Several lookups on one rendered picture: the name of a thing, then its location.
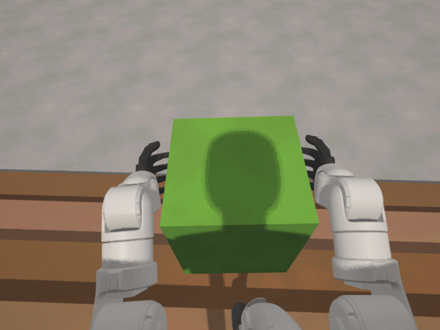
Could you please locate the robot left upper arm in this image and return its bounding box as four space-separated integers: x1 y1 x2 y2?
92 300 167 330

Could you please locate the right robot forearm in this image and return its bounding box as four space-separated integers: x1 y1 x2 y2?
314 163 418 330

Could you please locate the robot right shin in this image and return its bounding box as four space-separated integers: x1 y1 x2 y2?
239 298 266 330

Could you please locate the left robot forearm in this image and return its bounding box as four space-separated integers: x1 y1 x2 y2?
90 170 161 330

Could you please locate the right robot hand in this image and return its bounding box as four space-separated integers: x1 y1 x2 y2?
301 135 335 190

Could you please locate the carton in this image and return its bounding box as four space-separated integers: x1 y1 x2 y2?
159 115 319 274

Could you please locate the robot right thigh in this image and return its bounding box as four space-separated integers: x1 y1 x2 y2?
243 302 302 330

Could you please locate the robot right upper arm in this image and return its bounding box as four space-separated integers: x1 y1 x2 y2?
329 295 417 330

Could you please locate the left robot hand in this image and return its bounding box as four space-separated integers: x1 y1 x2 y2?
135 141 169 194

